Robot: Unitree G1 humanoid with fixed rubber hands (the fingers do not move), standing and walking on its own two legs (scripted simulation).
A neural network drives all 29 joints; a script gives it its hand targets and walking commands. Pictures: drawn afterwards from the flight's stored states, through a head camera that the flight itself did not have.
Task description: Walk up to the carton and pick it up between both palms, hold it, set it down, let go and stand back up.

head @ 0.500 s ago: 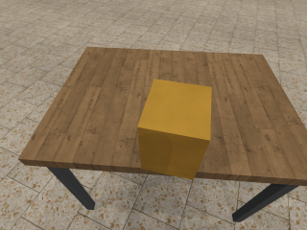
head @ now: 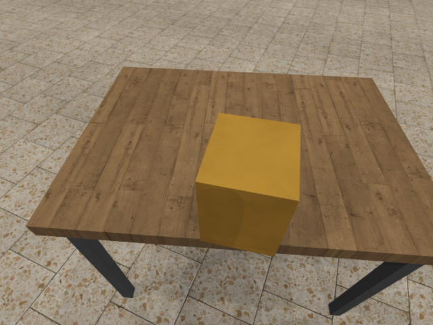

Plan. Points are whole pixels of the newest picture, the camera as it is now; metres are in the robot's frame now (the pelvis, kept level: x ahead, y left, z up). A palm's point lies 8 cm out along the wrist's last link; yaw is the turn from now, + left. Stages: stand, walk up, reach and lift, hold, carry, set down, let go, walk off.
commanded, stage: walk up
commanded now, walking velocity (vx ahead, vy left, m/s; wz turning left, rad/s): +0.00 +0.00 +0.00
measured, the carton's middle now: (247, 186) +0.38 -0.05 +0.04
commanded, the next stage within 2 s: none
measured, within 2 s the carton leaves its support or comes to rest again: neither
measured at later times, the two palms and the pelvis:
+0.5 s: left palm out of the picture +0.00 +0.27 -0.13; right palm out of the picture +0.01 -0.22 -0.15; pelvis +0.00 +0.03 +0.00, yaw -7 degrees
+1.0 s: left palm out of the picture +0.08 +0.36 -0.16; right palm out of the picture +0.01 -0.07 -0.15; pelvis +0.02 +0.14 -0.01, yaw -10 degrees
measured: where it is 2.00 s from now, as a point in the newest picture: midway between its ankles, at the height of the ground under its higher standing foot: outside the picture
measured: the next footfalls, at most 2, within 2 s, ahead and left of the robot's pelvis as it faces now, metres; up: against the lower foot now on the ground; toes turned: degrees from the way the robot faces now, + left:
left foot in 0.62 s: +0.07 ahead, +0.21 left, +0.00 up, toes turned -5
right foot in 1.02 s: +0.02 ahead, +0.04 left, +0.00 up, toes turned -11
